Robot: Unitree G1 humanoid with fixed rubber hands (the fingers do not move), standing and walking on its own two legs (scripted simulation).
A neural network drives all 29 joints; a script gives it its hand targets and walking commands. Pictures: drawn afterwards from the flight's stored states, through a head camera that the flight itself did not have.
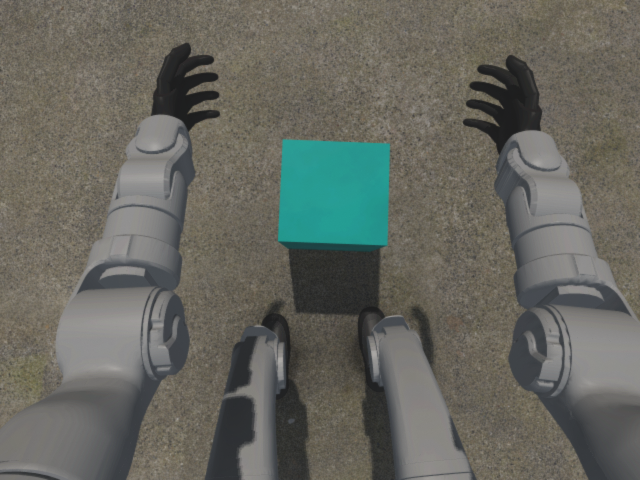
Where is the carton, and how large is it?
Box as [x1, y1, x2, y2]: [278, 139, 389, 251]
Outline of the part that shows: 283,139 278,241 288,248 370,251 386,245 389,144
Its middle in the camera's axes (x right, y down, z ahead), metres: +0.03 -0.08 +0.86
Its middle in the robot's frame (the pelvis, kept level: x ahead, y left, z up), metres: +0.49 -0.04 -0.52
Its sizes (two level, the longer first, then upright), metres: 0.210 0.200 0.250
